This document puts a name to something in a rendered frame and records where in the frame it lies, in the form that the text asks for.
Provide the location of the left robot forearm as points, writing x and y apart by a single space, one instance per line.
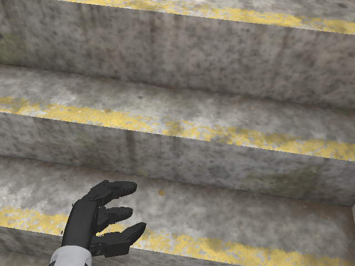
71 255

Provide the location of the left robot hand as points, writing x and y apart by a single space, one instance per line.
86 219

